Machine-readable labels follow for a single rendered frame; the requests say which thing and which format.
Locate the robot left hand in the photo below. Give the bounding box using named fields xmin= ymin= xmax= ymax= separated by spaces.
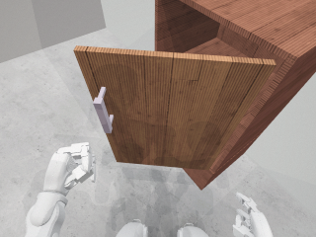
xmin=43 ymin=142 xmax=97 ymax=196

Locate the handle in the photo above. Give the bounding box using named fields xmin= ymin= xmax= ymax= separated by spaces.
xmin=93 ymin=87 xmax=114 ymax=133

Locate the right robot shin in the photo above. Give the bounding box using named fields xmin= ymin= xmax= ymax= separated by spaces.
xmin=184 ymin=223 xmax=194 ymax=227

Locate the robot right hand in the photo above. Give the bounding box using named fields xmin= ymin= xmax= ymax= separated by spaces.
xmin=232 ymin=192 xmax=274 ymax=237

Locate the robot left forearm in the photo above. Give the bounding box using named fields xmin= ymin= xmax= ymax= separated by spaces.
xmin=25 ymin=191 xmax=68 ymax=237

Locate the left robot thigh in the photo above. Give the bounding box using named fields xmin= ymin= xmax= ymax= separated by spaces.
xmin=116 ymin=222 xmax=148 ymax=237

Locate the cupboard door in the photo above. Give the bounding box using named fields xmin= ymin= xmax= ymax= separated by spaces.
xmin=73 ymin=45 xmax=277 ymax=171

